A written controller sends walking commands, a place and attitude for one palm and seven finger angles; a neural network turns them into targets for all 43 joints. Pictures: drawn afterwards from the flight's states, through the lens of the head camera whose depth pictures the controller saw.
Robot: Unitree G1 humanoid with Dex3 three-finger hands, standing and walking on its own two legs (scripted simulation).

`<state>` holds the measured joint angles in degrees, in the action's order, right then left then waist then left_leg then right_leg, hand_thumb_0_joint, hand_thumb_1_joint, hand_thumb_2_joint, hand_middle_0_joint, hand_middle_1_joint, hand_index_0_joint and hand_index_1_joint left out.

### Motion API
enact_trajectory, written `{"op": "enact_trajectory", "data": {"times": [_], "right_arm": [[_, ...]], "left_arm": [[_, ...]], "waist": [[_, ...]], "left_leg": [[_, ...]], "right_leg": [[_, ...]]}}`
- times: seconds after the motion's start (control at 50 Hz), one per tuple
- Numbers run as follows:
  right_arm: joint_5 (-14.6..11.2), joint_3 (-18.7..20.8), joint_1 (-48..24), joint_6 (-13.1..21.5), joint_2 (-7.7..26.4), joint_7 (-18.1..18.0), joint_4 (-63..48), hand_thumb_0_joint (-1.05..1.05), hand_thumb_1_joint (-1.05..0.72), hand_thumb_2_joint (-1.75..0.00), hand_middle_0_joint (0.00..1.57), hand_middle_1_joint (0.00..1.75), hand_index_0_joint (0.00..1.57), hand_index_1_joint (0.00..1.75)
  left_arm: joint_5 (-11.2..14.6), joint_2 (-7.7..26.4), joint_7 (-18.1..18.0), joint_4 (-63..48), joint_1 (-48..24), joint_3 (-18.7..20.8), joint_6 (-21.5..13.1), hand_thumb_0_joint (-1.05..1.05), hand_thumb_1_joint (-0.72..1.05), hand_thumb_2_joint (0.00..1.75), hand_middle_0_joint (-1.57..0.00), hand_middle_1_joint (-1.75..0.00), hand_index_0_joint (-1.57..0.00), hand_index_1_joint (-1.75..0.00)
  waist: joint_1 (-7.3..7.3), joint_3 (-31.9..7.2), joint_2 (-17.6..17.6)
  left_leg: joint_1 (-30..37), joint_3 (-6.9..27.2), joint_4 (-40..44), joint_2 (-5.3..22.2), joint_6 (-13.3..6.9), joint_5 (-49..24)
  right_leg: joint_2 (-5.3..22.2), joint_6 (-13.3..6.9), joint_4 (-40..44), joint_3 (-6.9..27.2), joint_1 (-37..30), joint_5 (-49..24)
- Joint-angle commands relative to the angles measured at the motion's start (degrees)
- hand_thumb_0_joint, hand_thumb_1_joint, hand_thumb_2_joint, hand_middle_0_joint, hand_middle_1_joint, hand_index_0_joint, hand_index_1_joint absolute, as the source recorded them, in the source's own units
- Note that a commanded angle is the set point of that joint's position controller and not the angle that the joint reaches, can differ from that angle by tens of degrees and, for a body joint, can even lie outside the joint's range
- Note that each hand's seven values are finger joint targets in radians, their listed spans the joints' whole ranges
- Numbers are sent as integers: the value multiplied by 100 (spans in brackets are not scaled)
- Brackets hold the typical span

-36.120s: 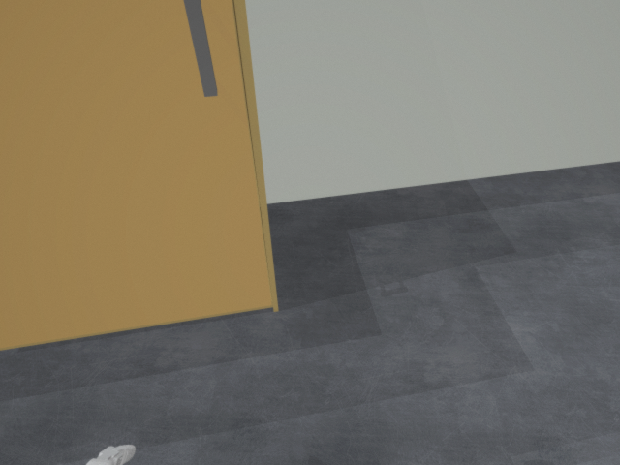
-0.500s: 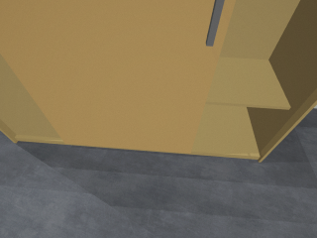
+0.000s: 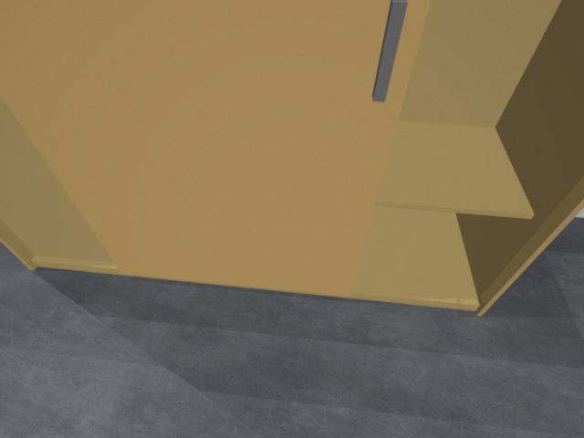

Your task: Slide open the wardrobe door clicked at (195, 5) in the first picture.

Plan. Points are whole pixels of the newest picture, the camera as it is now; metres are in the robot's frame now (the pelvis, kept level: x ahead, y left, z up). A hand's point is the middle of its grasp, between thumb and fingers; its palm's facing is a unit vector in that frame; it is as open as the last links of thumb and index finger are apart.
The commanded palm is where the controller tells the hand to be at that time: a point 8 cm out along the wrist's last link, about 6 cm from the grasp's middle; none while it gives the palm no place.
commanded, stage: let the arm hang, fingers relaxed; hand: right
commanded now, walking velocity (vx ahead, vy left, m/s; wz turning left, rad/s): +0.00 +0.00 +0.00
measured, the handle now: (387, 49) +0.69 -0.11 +0.20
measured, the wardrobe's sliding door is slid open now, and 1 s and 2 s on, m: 0.48 0.48 0.48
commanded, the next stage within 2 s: look to check the result in 0.04 s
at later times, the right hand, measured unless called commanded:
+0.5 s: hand out of the picture +0.00 -0.18 -0.18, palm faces -0.01 +0.98 -0.17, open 7.3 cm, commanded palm none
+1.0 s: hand out of the picture +0.01 -0.19 -0.18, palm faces -0.02 +0.98 -0.19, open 7.3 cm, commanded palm none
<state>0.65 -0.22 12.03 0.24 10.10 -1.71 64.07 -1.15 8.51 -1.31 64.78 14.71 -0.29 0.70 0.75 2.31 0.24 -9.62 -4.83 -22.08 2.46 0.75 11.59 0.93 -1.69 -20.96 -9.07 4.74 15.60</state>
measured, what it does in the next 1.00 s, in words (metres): stands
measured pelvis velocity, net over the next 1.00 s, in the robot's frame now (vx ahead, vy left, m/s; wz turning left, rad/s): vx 0.00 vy -0.02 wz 0.01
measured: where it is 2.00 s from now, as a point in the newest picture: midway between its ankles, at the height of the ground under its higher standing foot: outside the picture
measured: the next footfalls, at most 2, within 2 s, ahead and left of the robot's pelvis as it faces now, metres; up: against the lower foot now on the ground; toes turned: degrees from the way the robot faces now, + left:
none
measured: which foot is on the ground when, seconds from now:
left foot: down 0.00-1.00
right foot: down 0.00-1.00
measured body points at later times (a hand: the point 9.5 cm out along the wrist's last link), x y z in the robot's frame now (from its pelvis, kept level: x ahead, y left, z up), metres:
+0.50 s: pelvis +0.00 -0.02 +0.00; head +0.02 -0.02 +0.45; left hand -0.01 +0.20 -0.16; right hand +0.00 -0.23 -0.17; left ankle +0.00 +0.13 -0.74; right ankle -0.04 -0.09 -0.74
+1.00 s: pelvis +0.00 -0.02 +0.00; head +0.03 -0.02 +0.45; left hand -0.01 +0.20 -0.16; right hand +0.01 -0.24 -0.17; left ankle +0.00 +0.13 -0.74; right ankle -0.04 -0.09 -0.74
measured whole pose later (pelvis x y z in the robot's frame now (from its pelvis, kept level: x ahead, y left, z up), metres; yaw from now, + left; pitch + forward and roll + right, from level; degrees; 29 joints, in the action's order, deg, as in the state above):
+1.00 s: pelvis +0.00 -0.02 +0.00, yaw +1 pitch -1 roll +0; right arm 0.8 -0.1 13.0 -0.2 9.3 -2.0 65.2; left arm -0.9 8.0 -1.8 65.1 14.6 0.2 0.3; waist 0.8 4.2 0.4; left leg -10.0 -3.5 -23.1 3.9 2.4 11.8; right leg -0.5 -3.4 -21.6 -10.2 4.6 16.4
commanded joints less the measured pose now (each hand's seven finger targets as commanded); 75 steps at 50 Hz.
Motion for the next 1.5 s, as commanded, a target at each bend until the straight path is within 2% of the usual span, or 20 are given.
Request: {"op": "enact_trajectory", "data": {"times": [0.0, 0.06, 0.1, 0.14, 0.16, 0.26, 0.52, 0.54, 0.68, 0.86, 1.0, 1.04, 1.08, 1.24, 1.26, 1.3, 1.36, 1.48], "right_arm": [[20, 73, 309, 55, 521, -53, -104, 0, -90, -90, 20, 30, 20, 30], [25, 72, 354, 57, 502, -64, -91, 0, -90, -90, 20, 30, 20, 30], [21, 63, 375, 41, 465, -61, -62, 0, -90, -90, 20, 30, 20, 30], [21, 58, 406, 28, 447, -59, -31, 0, -90, -90, 20, 30, 20, 30], [30, 70, 459, 41, 448, -66, -31, 0, -90, -90, 20, 30, 20, 30], [31, 66, 493, 31, 407, -72, -1, 0, -90, -90, 20, 30, 20, 30], [36, 56, 506, 10, 353, -70, 31, 0, -90, -90, 20, 30, 20, 30], [35, 52, 489, 3, 355, -68, 22, 0, -90, -90, 20, 30, 20, 30], [36, 62, 468, 13, 398, -67, 4, 0, -90, -90, 20, 30, 20, 30], [36, 72, 455, 19, 412, -75, -18, 0, -90, -90, 20, 30, 20, 30], [34, 69, 389, -2, 409, -69, -16, 0, -90, -90, 20, 30, 20, 30], [32, 67, 402, -3, 408, -62, -5, 0, -90, -90, 20, 30, 20, 30], [37, 74, 418, 17, 425, -66, -20, 0, -90, -90, 20, 30, 20, 30], [31, 65, 398, 6, 396, -67, 8, 0, -90, -90, 20, 30, 20, 30], [38, 67, 424, 14, 424, -71, -6, 0, -90, -90, 20, 30, 20, 30], [31, 67, 390, 0, 417, -64, 7, 0, -90, -90, 20, 30, 20, 30], [39, 74, 418, 17, 425, -69, -4, 0, -90, -90, 20, 30, 20, 30], [36, 66, 385, 12, 427, -63, 3, 0, -90, -90, 20, 30, 20, 30]], "left_arm": [[-9, 635, -69, -108, 316, 114, -88, 0, 90, 90, -20, -30, -20, -30], [6, 641, -76, -103, 373, 127, -92, 0, 90, 90, -20, -30, -20, -30], [-3, 606, -84, -73, 369, 120, -94, 0, 90, 90, -20, -30, -20, -30], [0, 598, -91, -55, 385, 114, -95, 0, 90, 90, -20, -30, -20, -30], [8, 606, -89, -67, 415, 127, -99, 0, 90, 90, -20, -30, -20, -30], [15, 597, -104, -67, 446, 127, -105, 0, 90, 90, -20, -30, -20, -30], [8, 550, -107, -57, 412, 136, -96, 0, 90, 90, -20, -30, -20, -30], [7, 571, -107, -59, 421, 132, -96, 0, 90, 90, -20, -30, -20, -30], [13, 583, -97, -76, 390, 145, -101, 0, 90, 90, -20, -30, -20, -30], [19, 604, -104, -79, 430, 153, -112, 0, 90, 90, -20, -30, -20, -30], [13, 585, -104, -57, 411, 145, -101, 0, 90, 90, -20, -30, -20, -30], [10, 596, -102, -58, 392, 140, -104, 0, 90, 90, -20, -30, -20, -30], [15, 604, -100, -67, 411, 150, -113, 0, 90, 90, -20, -30, -20, -30], [13, 603, -107, -57, 411, 144, -107, 0, 90, 90, -20, -30, -20, -30], [22, 623, -104, -72, 430, 149, -109, 0, 90, 90, -20, -30, -20, -30], [16, 600, -106, -48, 405, 137, -105, 0, 90, 90, -20, -30, -20, -30], [22, 623, -103, -61, 445, 146, -110, 0, 90, 90, -20, -30, -20, -30], [22, 592, -97, -43, 421, 135, -107, 0, 90, 90, -20, -30, -20, -30]], "waist": [[-10, -49, -52], [-4, -67, 11], [-10, 41, -116], [-10, 101, -64], [-8, -17, -43], [4, -5, -78], [9, 179, -7], [11, 197, -93], [9, 86, 23], [15, -6, -41], [17, 171, -53], [10, 175, -21], [20, 20, 22], [18, 150, -54], [21, 51, -69], [15, 147, -103], [20, 36, 50], [22, 149, -30]], "left_leg": [[129, 475, 231, 487, -195, -1102], [123, 449, 195, 469, -190, -1136], [66, 449, 205, 473, -182, -1032], [28, 444, 193, 468, -176, -972], [62, 447, 180, 465, -183, -1061], [47, 440, 122, 451, -172, -1099], [-38, 443, 144, 452, -140, -902], [-45, 446, 128, 446, -137, -876], [3, 447, 118, 467, -135, -981], [69, 432, 40, 457, -144, -1200], [15, 423, 84, 461, -124, -977], [-5, 437, 115, 459, -120, -912], [78, 444, 93, 479, -137, -1120], [20, 439, 101, 468, -135, -1065], [54, 455, 91, 457, -140, -1102], [22, 443, 122, 465, -130, -964], [71, 448, 110, 459, -138, -1073], [47, 466, 186, 477, -135, -898]], "right_leg": [[713, -37, 386, 633, 189, -1438], [722, -45, 367, 628, 154, -1544], [714, -48, 394, 625, 185, -1491], [714, -62, 412, 633, 209, -1461], [715, -69, 363, 616, 135, -1559], [714, -77, 334, 621, 119, -1687], [702, -84, 409, 624, 214, -1394], [704, -84, 421, 621, 226, -1411], [701, -91, 381, 619, 162, -1472], [704, -83, 330, 613, 87, -1819], [701, -75, 421, 630, 179, -1595], [704, -86, 440, 633, 175, -1505], [696, -86, 379, 622, 90, -1648], [707, -74, 428, 611, 114, -1676], [703, -77, 391, 615, 72, -1729], [709, -73, 439, 607, 130, -1566], [710, -79, 410, 612, 85, -1631], [697, -72, 468, 621, 173, -1372]]}}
